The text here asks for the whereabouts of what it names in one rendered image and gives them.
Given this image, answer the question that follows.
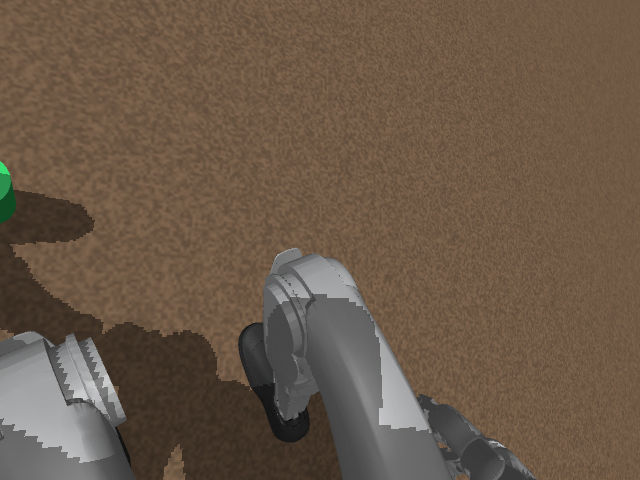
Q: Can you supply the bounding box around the bottle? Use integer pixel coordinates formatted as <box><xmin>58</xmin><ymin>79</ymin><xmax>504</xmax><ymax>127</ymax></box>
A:
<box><xmin>0</xmin><ymin>161</ymin><xmax>16</xmax><ymax>224</ymax></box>

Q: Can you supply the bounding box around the left robot foot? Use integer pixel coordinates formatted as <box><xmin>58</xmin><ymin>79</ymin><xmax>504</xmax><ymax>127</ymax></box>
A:
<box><xmin>115</xmin><ymin>427</ymin><xmax>131</xmax><ymax>467</ymax></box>

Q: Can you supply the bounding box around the right robot arm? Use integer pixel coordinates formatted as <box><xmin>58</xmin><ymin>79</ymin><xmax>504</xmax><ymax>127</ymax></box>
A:
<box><xmin>460</xmin><ymin>438</ymin><xmax>537</xmax><ymax>480</ymax></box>

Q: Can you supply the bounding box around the right robot hand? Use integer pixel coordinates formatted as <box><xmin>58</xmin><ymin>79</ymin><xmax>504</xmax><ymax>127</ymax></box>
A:
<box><xmin>416</xmin><ymin>394</ymin><xmax>486</xmax><ymax>480</ymax></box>

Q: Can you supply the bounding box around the right robot foot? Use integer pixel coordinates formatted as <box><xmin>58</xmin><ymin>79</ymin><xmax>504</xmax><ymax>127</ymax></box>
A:
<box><xmin>238</xmin><ymin>322</ymin><xmax>310</xmax><ymax>443</ymax></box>

